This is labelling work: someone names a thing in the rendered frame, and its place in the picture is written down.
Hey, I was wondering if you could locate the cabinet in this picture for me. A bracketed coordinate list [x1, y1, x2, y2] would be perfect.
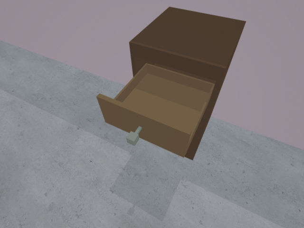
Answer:
[129, 7, 246, 160]

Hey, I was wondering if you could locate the drawer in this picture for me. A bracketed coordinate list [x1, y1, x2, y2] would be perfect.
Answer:
[97, 63, 215, 157]

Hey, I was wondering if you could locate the handle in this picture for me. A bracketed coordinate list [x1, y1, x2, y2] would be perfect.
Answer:
[126, 126, 142, 146]

